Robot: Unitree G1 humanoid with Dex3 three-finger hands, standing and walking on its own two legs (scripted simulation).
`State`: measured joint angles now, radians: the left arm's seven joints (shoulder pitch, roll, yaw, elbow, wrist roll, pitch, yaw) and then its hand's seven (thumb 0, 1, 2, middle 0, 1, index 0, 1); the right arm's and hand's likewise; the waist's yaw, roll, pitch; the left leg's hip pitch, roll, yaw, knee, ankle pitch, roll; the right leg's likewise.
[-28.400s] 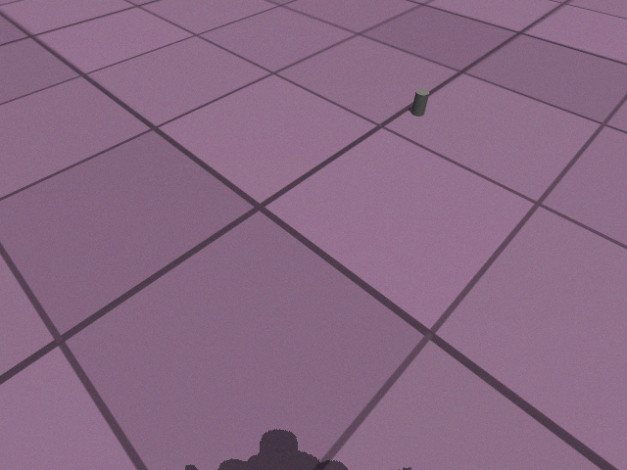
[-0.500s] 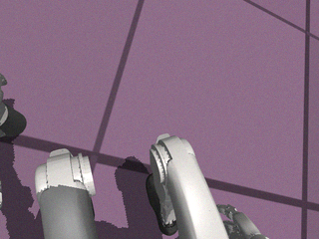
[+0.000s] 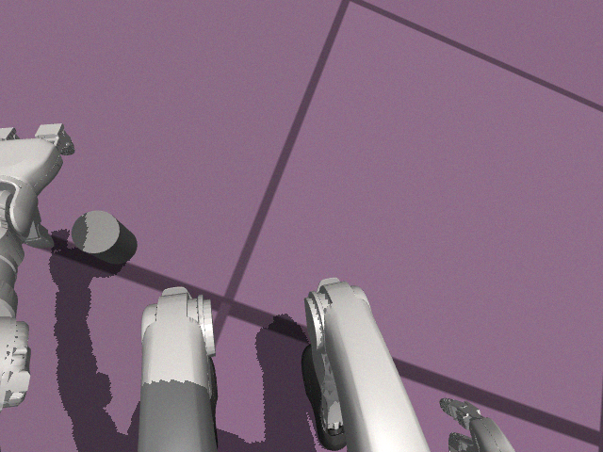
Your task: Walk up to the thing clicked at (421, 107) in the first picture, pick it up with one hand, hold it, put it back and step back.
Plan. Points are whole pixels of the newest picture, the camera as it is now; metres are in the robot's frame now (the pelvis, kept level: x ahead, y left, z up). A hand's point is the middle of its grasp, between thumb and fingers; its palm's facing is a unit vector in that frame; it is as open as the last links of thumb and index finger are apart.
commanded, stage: withdraw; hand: left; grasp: from above
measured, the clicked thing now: (107, 239) +0.44 +0.31 -0.35
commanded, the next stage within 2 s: home in 0.32 s
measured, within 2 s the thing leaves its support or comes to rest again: neither
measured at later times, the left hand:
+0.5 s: hand (61, 198) +0.47 +0.32 -0.19, palm faces -0.37 -0.02 -0.93, open 13.9 cm
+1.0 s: hand (1, 284) +0.32 +0.28 +0.01, palm faces -0.27 -0.64 -0.72, open 8.0 cm
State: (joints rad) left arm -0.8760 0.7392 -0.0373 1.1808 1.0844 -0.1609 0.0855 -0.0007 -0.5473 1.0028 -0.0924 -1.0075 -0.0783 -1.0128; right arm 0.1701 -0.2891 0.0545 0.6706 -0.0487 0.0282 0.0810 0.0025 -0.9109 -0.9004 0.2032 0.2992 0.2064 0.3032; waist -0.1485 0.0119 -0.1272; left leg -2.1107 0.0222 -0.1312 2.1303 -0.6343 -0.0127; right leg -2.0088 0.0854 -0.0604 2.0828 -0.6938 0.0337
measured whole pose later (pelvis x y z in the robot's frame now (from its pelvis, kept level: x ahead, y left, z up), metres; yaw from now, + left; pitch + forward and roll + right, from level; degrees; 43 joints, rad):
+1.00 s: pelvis +0.02 +0.00 +0.12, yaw +4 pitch +30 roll -6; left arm -0.20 0.47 0.02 0.45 0.52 0.10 0.04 0.00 0.77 0.86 -0.21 -0.31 -0.20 -0.31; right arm 0.09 -0.27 -0.02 0.60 0.03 0.01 0.02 0.01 -0.90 -0.90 0.20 0.30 0.20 0.30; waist -0.05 0.03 -0.19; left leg -1.68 0.01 -0.10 1.76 -0.60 -0.01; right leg -1.58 0.05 -0.04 1.71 -0.66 0.03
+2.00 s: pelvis +0.09 +0.01 +0.30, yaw +9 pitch +10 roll -3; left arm 0.51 0.22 0.03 -0.13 -0.05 0.45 0.02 0.01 0.90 0.89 -0.21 -0.30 -0.20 -0.30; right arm 0.27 -0.23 0.04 0.49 0.02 -0.21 -0.17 0.01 -0.90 -0.90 0.20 0.30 0.21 0.30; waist -0.04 0.05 -0.16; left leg -0.72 0.01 -0.08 1.00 -0.47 -0.01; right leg -0.62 0.02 -0.03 0.94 -0.51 0.01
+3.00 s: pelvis +0.09 +0.01 +0.30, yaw +9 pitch +11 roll -2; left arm 0.51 0.23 0.02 -0.14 -0.06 0.45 0.03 0.01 0.90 0.90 -0.21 -0.30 -0.20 -0.30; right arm 0.29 -0.23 0.03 0.52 0.01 -0.21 -0.18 0.01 -0.90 -0.90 0.20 0.30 0.21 0.30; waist -0.04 0.05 -0.16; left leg -0.72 0.01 -0.07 1.01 -0.48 -0.01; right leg -0.63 0.02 -0.02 0.96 -0.52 0.01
